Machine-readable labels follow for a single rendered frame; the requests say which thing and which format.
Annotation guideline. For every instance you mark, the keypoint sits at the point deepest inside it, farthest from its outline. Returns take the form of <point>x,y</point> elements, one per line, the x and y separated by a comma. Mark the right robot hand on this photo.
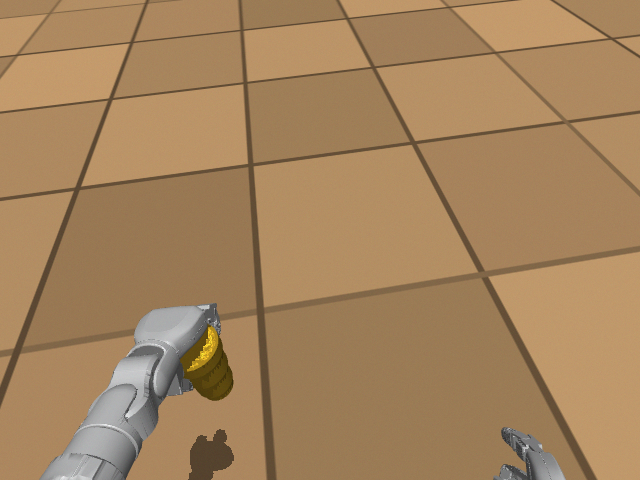
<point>540,465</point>

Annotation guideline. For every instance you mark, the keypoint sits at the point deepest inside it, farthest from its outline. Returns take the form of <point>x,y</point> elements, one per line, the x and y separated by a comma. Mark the left robot hand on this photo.
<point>181,327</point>

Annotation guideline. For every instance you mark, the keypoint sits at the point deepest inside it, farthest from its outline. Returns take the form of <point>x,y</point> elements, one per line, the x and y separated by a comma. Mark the left robot arm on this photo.
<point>109,440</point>

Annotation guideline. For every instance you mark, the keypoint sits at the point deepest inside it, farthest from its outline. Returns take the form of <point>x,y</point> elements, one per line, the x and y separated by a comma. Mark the cup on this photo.
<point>206,367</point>

